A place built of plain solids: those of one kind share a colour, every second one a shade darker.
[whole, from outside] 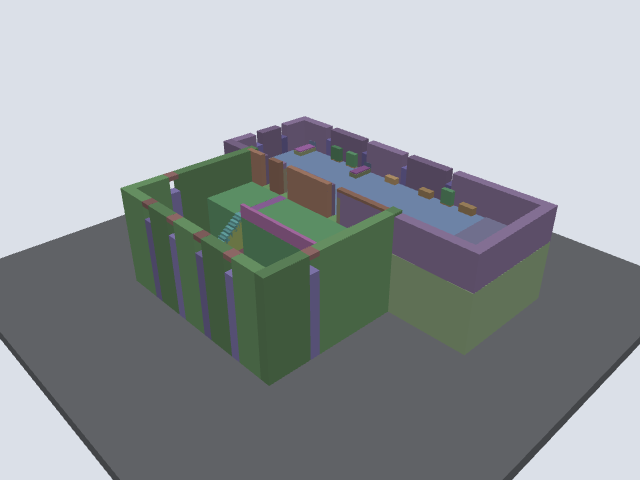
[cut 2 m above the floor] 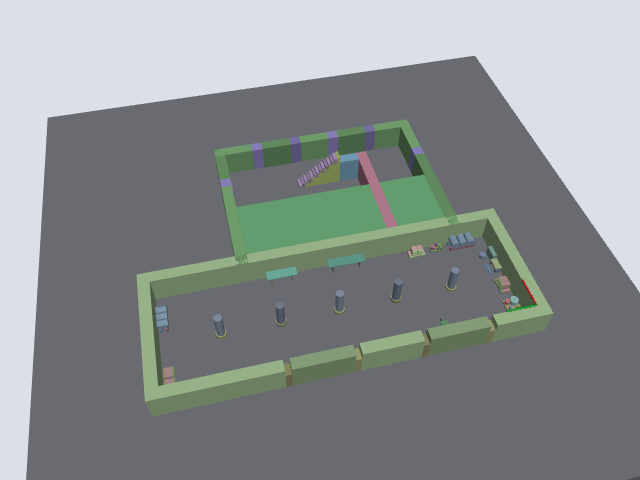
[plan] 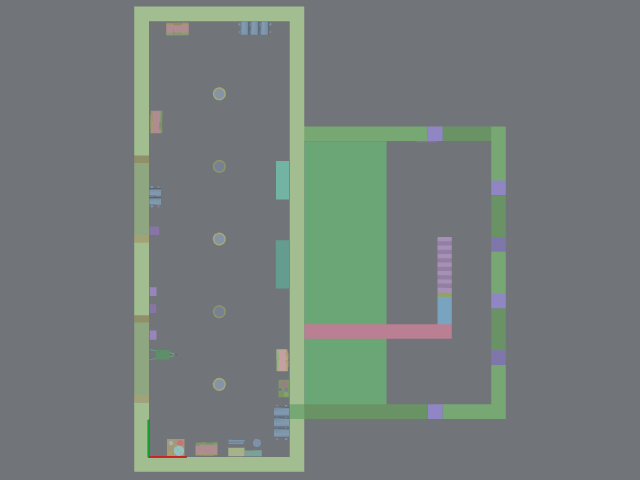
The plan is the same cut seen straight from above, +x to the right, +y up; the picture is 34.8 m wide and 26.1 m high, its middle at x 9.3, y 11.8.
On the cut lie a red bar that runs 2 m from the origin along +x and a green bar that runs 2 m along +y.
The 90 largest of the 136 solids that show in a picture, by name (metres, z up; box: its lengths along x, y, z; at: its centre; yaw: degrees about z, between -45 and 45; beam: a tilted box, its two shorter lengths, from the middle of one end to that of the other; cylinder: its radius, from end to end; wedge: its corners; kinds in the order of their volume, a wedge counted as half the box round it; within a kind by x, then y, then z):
{
 "floor_gallery_1": {"box": [4.47, 3.57, 5.42], "at": [10.68, 4.65, 2.41]},
 "floor_gallery_2": {"box": [4.47, 9.97, 5.42], "at": [10.68, 12.2, 2.41]},
 "wall_undercroft_1": {"box": [0.8, 3.77, 5.11], "at": [-0.4, 1.08, 2.25]},
 "wall_undercroft_2": {"box": [0.8, 3.94, 5.11], "at": [-0.4, 5.34, 2.25]},
 "wall_undercroft_3": {"box": [0.8, 3.94, 5.11], "at": [-0.4, 9.68, 2.25]},
 "wall_undercroft_4": {"box": [0.8, 3.94, 5.11], "at": [-0.4, 14.02, 2.25]},
 "wall_undercroft_5": {"box": [0.8, 8.11, 5.11], "at": [-0.4, 20.45, 2.25]},
 "wall_undercroft_6": {"box": [9.25, 0.8, 5.11], "at": [3.83, -0.4, 2.25]},
 "wall_undercroft_7": {"box": [9.25, 0.8, 5.11], "at": [3.83, 24.1, 2.25]},
 "wall_undercroft_8": {"box": [0.8, 25.3, 5.11], "at": [8.05, 11.85, 2.25]},
 "wall_vestibule_1": {"box": [0.8, 0.8, 8.12], "at": [8.05, 2.47, 3.76]},
 "wall_vestibule_2": {"box": [0.8, 0.8, 8.12], "at": [8.05, 17.58, 3.76]},
 "wall_vestibule_3": {"box": [7.52, 0.8, 8.12], "at": [11.41, 2.47, 3.76]},
 "wall_vestibule_4": {"box": [7.52, 0.8, 8.12], "at": [11.41, 17.58, 3.76]},
 "wall_vestibule_5": {"box": [3.44, 0.8, 8.12], "at": [17.69, 2.47, 3.76]},
 "wall_vestibule_6": {"box": [3.44, 0.8, 8.12], "at": [17.69, 17.58, 3.76]},
 "wall_vestibule_7": {"box": [0.8, 2.94, 8.12], "at": [19.01, 3.53, 3.76]},
 "wall_vestibule_8": {"box": [0.8, 2.28, 8.12], "at": [19.01, 6.94, 3.76]},
 "wall_vestibule_9": {"box": [0.8, 2.28, 8.12], "at": [19.01, 10.02, 3.76]},
 "wall_vestibule_10": {"box": [0.8, 2.28, 8.12], "at": [19.01, 13.1, 3.76]},
 "wall_vestibule_11": {"box": [0.8, 2.94, 8.12], "at": [19.01, 16.51, 3.76]},
 "wall_dorter_1": {"box": [0.8, 3.69, 2.8], "at": [-0.4, 1.05, 6.22]},
 "wall_dorter_2": {"box": [0.8, 3.79, 2.8], "at": [-0.4, 5.34, 6.22]},
 "wall_dorter_3": {"box": [0.8, 3.79, 2.8], "at": [-0.4, 9.68, 6.22]},
 "wall_dorter_4": {"box": [0.8, 3.79, 2.8], "at": [-0.4, 14.02, 6.22]},
 "wall_dorter_5": {"box": [0.8, 8.04, 2.8], "at": [-0.4, 20.48, 6.22]},
 "wall_dorter_6": {"box": [2.86, 0.8, 2.8], "at": [0.63, -0.4, 6.22]},
 "wall_dorter_7": {"box": [2.12, 0.8, 2.8], "at": [3.83, -0.4, 6.22]},
 "wall_dorter_8": {"box": [9.25, 0.8, 2.8], "at": [3.83, 24.1, 6.22]},
 "wall_dorter_9": {"box": [2.86, 0.8, 2.8], "at": [7.02, -0.4, 6.22]},
 "wall_dorter_10": {"box": [0.8, 4.98, 2.8], "at": [8.05, 1.69, 6.22]},
 "wall_dorter_11": {"box": [0.8, 4.42, 2.8], "at": [8.05, 9.51, 6.22]},
 "wall_dorter_12": {"box": [0.8, 11.83, 2.8], "at": [8.05, 18.59, 6.22]},
 "floor_dorter_1": {"box": [7.65, 23.7, 0.4], "at": [3.83, 11.85, 4.92]},
 "wall_vestibule_under_light_1": {"box": [0.8, 0.8, 6.77], "at": [15.57, 2.47, 3.08]},
 "wall_vestibule_under_light_2": {"box": [0.8, 0.8, 6.77], "at": [15.57, 17.58, 3.08]},
 "wall_vestibule_under_light_3": {"box": [0.8, 0.8, 6.77], "at": [19.01, 5.4, 3.08]},
 "wall_vestibule_under_light_4": {"box": [0.8, 0.8, 6.77], "at": [19.01, 8.48, 3.08]},
 "wall_vestibule_under_light_5": {"box": [0.8, 0.8, 6.77], "at": [19.01, 11.56, 3.08]},
 "wall_vestibule_under_light_6": {"box": [0.8, 0.8, 6.77], "at": [19.01, 14.64, 3.08]},
 "mass_under_upper_1": {"box": [8.02, 0.78, 2.74], "at": [12.46, 6.82, 1.07]},
 "wall_wallhead_1": {"box": [0.45, 1.76, 3.0], "at": [8.22, 3.3, 6.32]},
 "wall_wallhead_2": {"box": [0.45, 1.22, 3.0], "at": [8.22, 5.74, 6.32]},
 "wall_wallhead_3": {"box": [0.45, 4.42, 3.0], "at": [8.22, 9.51, 6.32]},
 "wall_wallhead_4": {"box": [0.45, 4.96, 3.0], "at": [8.22, 15.15, 6.32]},
 "fill_under_steps_1": {"wedge": [[12.9, 6.44, 2.44], [12.9, 6.44, 4.91], [12.9, 7.21, 2.44], [12.9, 7.21, 4.91], [15.93, 6.44, 2.44], [15.93, 6.44, 2.5], [15.93, 7.21, 2.44], [15.93, 7.21, 2.5]]},
 "fill_under_steps_2": {"wedge": [[15.69, 8.72, -0.3], [15.69, 8.72, 2.53], [15.69, 12.2, -0.3], [15.69, 12.2, -0.24], [16.47, 8.72, -0.3], [16.47, 8.72, 2.53], [16.47, 12.2, -0.3], [16.47, 12.2, -0.24]]},
 "wall_dorter_under_light_1": {"box": [0.8, 0.55, 1.75], "at": [-0.4, 3.17, 5.7]},
 "wall_dorter_under_light_2": {"box": [0.8, 0.55, 1.75], "at": [-0.4, 7.51, 5.7]},
 "wall_dorter_under_light_3": {"box": [0.8, 0.55, 1.75], "at": [-0.4, 11.85, 5.7]},
 "wall_dorter_under_light_4": {"box": [0.7, 0.8, 1.75], "at": [2.41, -0.4, 5.7]},
 "wall_dorter_under_light_5": {"box": [0.7, 0.8, 1.75], "at": [5.24, -0.4, 5.7]},
 "mass_under_head_1": {"box": [0.78, 1.51, 2.74], "at": [16.08, 7.97, 1.07]},
 "pier_undercroft_1": {"cylinder": 0.27, "from": [3.83, 3.95, 0.26], "to": [3.83, 3.95, 3.0]},
 "pier_undercroft_2": {"cylinder": 0.27, "from": [3.83, 7.9, 0.26], "to": [3.83, 7.9, 3.0]},
 "pier_undercroft_3": {"cylinder": 0.27, "from": [3.83, 11.85, 0.28], "to": [3.83, 11.85, 3.0]},
 "pier_undercroft_4": {"cylinder": 0.27, "from": [3.83, 15.8, 0.25], "to": [3.83, 15.8, 3.0]},
 "pier_undercroft_5": {"cylinder": 0.27, "from": [3.83, 19.75, 0.26], "to": [3.83, 19.75, 3.0]},
 "parapet_gallery_1": {"box": [0.3, 9.97, 1.02], "at": [12.77, 12.2, 5.63]},
 "floor_dais_1": {"box": [7.65, 3.95, 0.08], "at": [3.83, 21.73, 5.16]},
 "wall_undercroft_under_light_1": {"box": [0.8, 0.4, 1.75], "at": [-0.4, 3.17, 0.57]},
 "wall_undercroft_under_light_2": {"box": [0.8, 0.4, 1.75], "at": [-0.4, 7.51, 0.57]},
 "wall_undercroft_under_light_3": {"box": [0.8, 0.4, 1.75], "at": [-0.4, 11.85, 0.57]},
 "wall_undercroft_under_light_4": {"box": [0.8, 0.4, 1.75], "at": [-0.4, 16.19, 0.57]},
 "aumbry_carcase_dorter_1": {"box": [0.43, 1.0, 1.14], "at": [0.25, 6.32, 5.78]},
 "aumbry_carcase_dorter_2": {"box": [0.43, 0.96, 1.14], "at": [0.25, 16.41, 5.78]},
 "aumbry_carcase_dorter_3": {"box": [0.44, 1.04, 1.15], "at": [0.26, 4.49, 5.79]},
 "wall_vestibule_over_light_1": {"box": [0.8, 0.8, 0.35], "at": [15.57, 2.47, 7.64]},
 "wall_vestibule_over_light_2": {"box": [0.8, 0.8, 0.35], "at": [15.57, 17.58, 7.64]},
 "wall_vestibule_over_light_3": {"box": [0.8, 0.8, 0.35], "at": [19.01, 5.4, 7.64]},
 "wall_vestibule_over_light_4": {"box": [0.8, 0.8, 0.35], "at": [19.01, 8.48, 7.64]},
 "wall_vestibule_over_light_5": {"box": [0.8, 0.8, 0.35], "at": [19.01, 11.56, 7.64]},
 "wall_vestibule_over_light_6": {"box": [0.8, 0.8, 0.35], "at": [19.01, 14.64, 7.64]},
 "jamb_wall_head_1": {"box": [0.8, 0.35, 2.05], "at": [8.05, 6.17, 6.14]},
 "jamb_wall_head_2": {"box": [0.8, 0.35, 2.05], "at": [8.05, 12.85, 6.14]},
 "bed_frame_dorter_1": {"box": [1.85, 0.77, 0.35], "at": [0.96, 7.99, 5.3]},
 "bed_frame_dorter_2": {"box": [1.93, 0.9, 0.35], "at": [0.99, 1.15, 5.3]},
 "chest_dorter_1": {"box": [0.51, 1.08, 0.49], "at": [0.28, 10.89, 5.37]},
 "chest_dorter_2": {"box": [0.55, 1.23, 0.6], "at": [0.3, 18.28, 5.42]},
 "chest_dorter_3": {"box": [0.55, 1.12, 0.54], "at": [0.31, 14.44, 5.39]},
 "floor_head_the_stone_1": {"box": [4.11, 0.78, 0.3], "at": [10.5, 6.82, 4.97]},
 "pier_undercroft_base_1": {"cylinder": 0.35, "from": [3.83, 3.95, 0.0], "to": [3.83, 3.95, 0.26]},
 "pier_undercroft_base_2": {"cylinder": 0.35, "from": [3.83, 7.9, 0.0], "to": [3.83, 7.9, 0.26]},
 "pier_undercroft_base_3": {"cylinder": 0.35, "from": [3.83, 11.85, 0.0], "to": [3.83, 11.85, 0.28]},
 "pier_undercroft_base_4": {"cylinder": 0.35, "from": [3.83, 19.75, 0.0], "to": [3.83, 19.75, 0.26]},
 "bed_pallet_dorter_1": {"box": [1.73, 0.71, 0.11], "at": [0.99, 7.99, 5.53]},
 "bed_pallet_dorter_2": {"box": [1.81, 0.84, 0.11], "at": [1.02, 1.15, 5.53]},
 "tub_stand_undercroft_1": {"box": [0.96, 0.96, 0.17], "at": [1.46, 0.51, 0.04]},
 "table_top_undercroft_1": {"box": [0.72, 2.63, 0.06], "at": [7.26, 10.47, 0.75]},
 "stillage_front_undercroft_1": {"box": [0.13, 1.91, 0.4], "at": [6.96, 1.88, 0.15]}
}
